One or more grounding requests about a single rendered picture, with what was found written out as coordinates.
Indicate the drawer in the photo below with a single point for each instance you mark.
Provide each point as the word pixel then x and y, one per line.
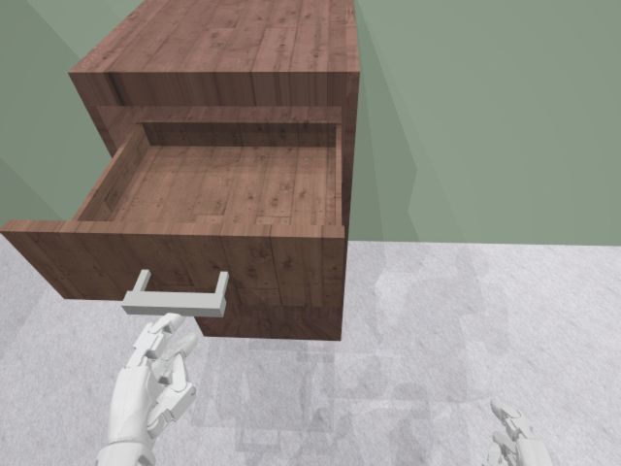
pixel 188 199

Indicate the left robot forearm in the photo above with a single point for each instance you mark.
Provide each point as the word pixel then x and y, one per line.
pixel 125 453

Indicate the handle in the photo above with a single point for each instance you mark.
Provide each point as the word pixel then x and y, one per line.
pixel 153 303

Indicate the cabinet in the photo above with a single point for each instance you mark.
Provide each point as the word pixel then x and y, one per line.
pixel 233 60

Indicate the right robot hand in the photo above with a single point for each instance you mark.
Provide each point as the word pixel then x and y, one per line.
pixel 528 450

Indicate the left robot hand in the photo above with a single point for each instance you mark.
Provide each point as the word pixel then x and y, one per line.
pixel 139 385

